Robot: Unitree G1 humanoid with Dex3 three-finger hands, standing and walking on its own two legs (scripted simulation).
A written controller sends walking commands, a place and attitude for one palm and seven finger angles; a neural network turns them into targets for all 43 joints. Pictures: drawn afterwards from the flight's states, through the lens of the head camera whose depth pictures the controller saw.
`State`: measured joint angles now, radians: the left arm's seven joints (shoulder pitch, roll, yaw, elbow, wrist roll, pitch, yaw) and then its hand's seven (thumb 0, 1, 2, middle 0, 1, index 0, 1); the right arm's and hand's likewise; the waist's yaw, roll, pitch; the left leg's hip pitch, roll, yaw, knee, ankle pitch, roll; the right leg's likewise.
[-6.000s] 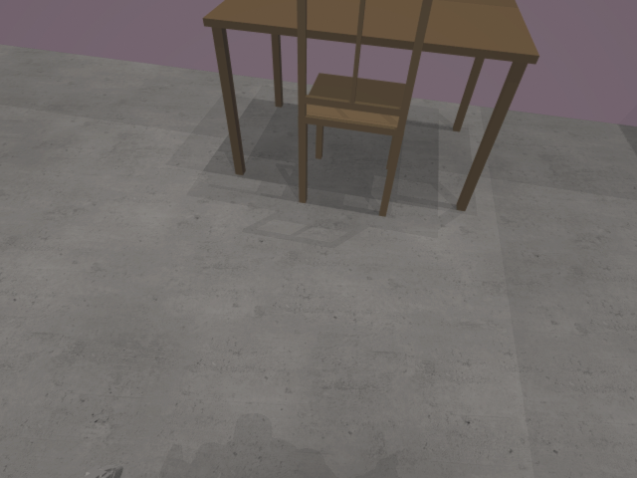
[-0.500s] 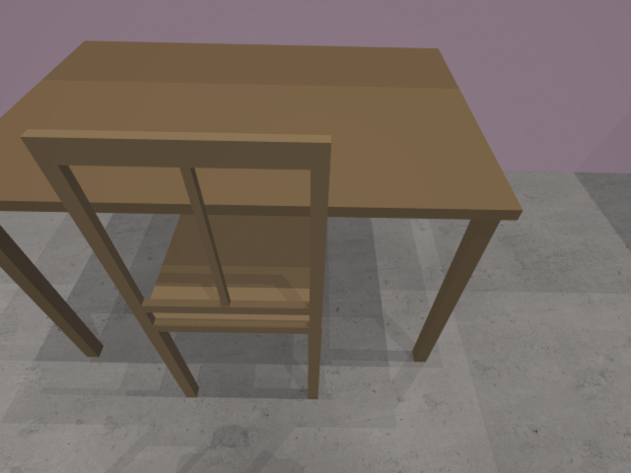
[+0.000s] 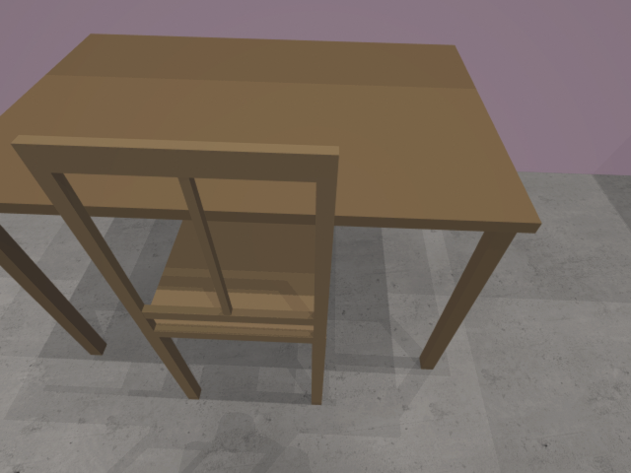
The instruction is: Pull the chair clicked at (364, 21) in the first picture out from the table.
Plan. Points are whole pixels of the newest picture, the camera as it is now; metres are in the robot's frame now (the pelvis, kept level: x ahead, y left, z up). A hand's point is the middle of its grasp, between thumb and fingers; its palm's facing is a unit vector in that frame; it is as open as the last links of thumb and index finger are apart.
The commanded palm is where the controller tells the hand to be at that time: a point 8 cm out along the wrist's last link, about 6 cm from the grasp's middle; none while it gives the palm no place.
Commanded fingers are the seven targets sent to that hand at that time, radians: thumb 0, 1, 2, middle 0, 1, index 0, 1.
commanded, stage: come to a stop and stand still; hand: left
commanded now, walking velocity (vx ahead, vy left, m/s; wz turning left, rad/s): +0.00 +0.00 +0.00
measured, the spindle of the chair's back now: (211, 257) +0.46 +0.21 -0.05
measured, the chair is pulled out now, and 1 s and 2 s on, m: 0.00 0.00 0.00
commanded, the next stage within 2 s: look again from close up in 0.10 s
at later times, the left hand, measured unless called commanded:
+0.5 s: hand out of the picture +0.04 +0.22 -0.18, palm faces +0.03 -0.97 -0.26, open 7.4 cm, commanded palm none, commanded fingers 0.00 0.90 0.90 -0.20 -0.30 -0.20 -0.30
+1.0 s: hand out of the picture +0.01 +0.26 -0.18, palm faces -0.04 -0.97 -0.23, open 7.4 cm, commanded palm none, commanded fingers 0.00 0.90 0.90 -0.20 -0.30 -0.20 -0.30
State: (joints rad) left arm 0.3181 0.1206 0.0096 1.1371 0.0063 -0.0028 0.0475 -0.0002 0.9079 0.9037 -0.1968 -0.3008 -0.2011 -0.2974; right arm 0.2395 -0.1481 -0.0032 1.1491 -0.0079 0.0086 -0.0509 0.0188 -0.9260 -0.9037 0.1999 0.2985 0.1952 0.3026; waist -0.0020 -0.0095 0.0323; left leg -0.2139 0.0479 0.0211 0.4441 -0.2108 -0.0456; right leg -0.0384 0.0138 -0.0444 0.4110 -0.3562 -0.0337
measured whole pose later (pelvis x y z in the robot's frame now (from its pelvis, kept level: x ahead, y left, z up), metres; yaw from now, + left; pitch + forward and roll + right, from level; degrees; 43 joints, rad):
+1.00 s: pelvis -0.01 +0.07 +0.00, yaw -2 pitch +0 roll +0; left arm 0.27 0.22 0.00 1.03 0.02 0.01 0.04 0.00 0.91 0.90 -0.20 -0.30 -0.20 -0.30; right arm 0.18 -0.17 -0.01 1.05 -0.01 0.01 0.00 0.01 -0.90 -0.90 0.20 0.30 0.20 0.30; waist 0.00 -0.04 0.07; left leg -0.28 -0.02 0.08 0.51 -0.23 0.05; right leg -0.11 -0.07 0.01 0.47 -0.36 0.06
